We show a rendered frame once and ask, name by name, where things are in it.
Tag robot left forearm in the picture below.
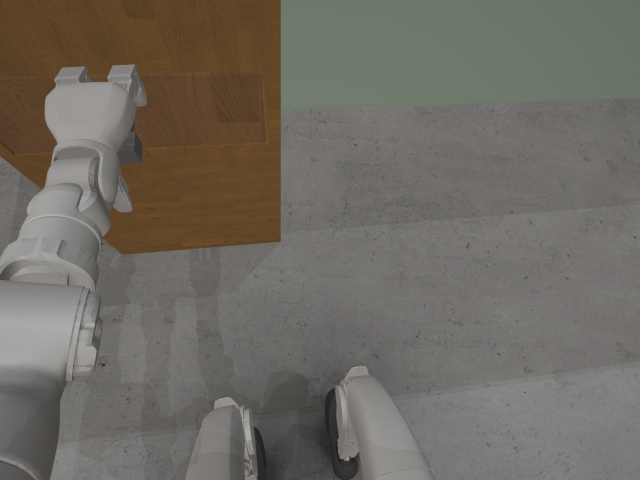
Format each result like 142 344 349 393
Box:
0 139 120 292

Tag handle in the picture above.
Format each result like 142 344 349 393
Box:
117 123 143 164

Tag right robot shin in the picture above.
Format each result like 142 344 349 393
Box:
336 366 383 459

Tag drawer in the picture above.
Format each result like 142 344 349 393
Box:
0 71 266 154

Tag left robot upper arm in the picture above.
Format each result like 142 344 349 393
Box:
0 280 103 480

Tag robot left hand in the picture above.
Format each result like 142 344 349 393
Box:
45 64 147 213

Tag cabinet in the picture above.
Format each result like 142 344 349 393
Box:
0 0 281 255

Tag left robot shin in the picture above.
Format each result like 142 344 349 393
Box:
201 397 258 480

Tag robot shin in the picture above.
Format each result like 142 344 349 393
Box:
336 366 383 459
201 397 258 480

